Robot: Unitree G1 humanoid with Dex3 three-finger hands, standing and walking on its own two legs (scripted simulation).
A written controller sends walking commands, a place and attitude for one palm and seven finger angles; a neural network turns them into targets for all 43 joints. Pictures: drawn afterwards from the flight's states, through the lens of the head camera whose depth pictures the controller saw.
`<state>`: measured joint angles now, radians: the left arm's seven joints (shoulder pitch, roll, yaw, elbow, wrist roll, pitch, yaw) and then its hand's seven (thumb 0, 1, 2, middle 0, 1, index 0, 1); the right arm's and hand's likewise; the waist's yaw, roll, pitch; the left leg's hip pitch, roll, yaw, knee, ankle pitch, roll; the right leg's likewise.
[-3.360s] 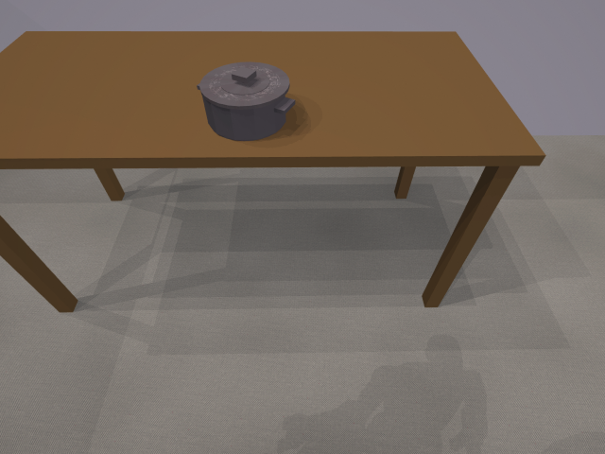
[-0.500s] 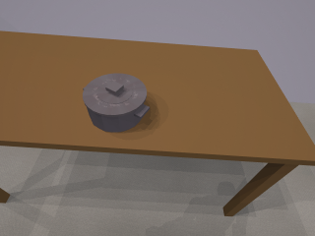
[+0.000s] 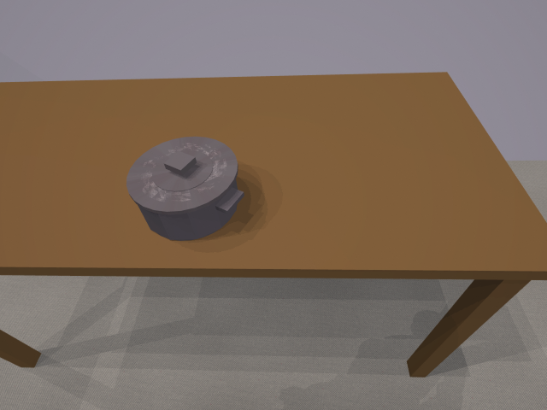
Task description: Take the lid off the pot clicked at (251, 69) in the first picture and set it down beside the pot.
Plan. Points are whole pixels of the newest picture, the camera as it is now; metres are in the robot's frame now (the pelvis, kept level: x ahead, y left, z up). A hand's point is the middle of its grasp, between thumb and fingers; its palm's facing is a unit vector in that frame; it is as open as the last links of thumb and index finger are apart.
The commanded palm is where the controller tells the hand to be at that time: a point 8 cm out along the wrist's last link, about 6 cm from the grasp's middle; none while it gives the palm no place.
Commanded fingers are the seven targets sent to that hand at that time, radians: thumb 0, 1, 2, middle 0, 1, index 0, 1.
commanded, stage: look again from close up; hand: left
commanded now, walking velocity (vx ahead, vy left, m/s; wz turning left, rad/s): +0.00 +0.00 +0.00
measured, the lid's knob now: (180, 163) +0.51 +0.19 +0.09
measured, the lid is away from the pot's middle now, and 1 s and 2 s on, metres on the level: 0.00 0.00 0.00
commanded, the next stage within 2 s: shuffle to correct the standing spot in 0.28 s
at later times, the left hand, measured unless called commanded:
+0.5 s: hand out of the picture +0.00 +0.19 -0.17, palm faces +0.02 -0.98 -0.22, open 7.3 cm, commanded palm none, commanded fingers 0.00 0.90 0.90 -0.20 -0.30 -0.20 -0.30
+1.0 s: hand out of the picture +0.00 +0.22 -0.17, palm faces +0.03 -0.98 -0.20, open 7.4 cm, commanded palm none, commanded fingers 0.00 0.90 0.90 -0.20 -0.30 -0.20 -0.30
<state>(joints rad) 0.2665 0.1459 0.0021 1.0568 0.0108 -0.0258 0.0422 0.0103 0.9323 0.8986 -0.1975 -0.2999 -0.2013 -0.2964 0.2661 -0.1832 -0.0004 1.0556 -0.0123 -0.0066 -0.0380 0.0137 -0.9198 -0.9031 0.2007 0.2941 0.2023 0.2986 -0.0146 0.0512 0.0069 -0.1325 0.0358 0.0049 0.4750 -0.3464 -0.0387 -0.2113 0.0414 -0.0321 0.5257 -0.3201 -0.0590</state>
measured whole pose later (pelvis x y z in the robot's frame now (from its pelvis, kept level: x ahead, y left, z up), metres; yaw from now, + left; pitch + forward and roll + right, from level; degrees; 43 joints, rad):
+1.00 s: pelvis +0.00 +0.05 +0.00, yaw -1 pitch -1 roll +0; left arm 0.30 0.16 0.01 1.06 0.01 0.00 0.04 0.01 0.91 0.90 -0.19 -0.30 -0.20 -0.30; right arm 0.33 -0.11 0.02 1.10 -0.01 -0.03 -0.05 0.01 -0.90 -0.90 0.20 0.29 0.20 0.30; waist 0.00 -0.01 0.04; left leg -0.10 -0.03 0.04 0.46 -0.34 0.03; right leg -0.19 -0.02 0.00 0.52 -0.31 0.01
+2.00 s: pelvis -0.03 +0.01 +0.00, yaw -1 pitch +0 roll +1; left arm 0.28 0.15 -0.01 1.08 0.01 -0.01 0.03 0.01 0.93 0.90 -0.20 -0.30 -0.20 -0.30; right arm 0.31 -0.13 0.02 1.11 -0.01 -0.01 -0.04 0.01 -0.90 -0.90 0.20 0.29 0.20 0.30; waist -0.01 0.01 0.04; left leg -0.15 0.03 0.03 0.46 -0.30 -0.03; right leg -0.23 0.03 -0.01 0.50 -0.27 -0.05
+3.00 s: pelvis -0.04 +0.02 +0.01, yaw -2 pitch -1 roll +0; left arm 0.31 0.13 0.00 1.09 0.01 -0.01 0.03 0.01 0.92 0.90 -0.20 -0.30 -0.20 -0.30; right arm 0.32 -0.10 0.01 1.14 0.00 -0.02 -0.04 0.00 -0.90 -0.90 0.20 0.29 0.20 0.30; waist 0.00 -0.01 0.04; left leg -0.14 0.02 0.04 0.44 -0.28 -0.01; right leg -0.21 0.03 0.00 0.47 -0.23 -0.03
